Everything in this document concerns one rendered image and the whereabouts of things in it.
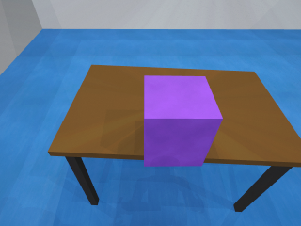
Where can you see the carton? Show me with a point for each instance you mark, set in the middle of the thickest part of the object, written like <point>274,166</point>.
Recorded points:
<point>181,119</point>

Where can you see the table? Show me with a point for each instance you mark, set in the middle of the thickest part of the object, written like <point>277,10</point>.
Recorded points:
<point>106,120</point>

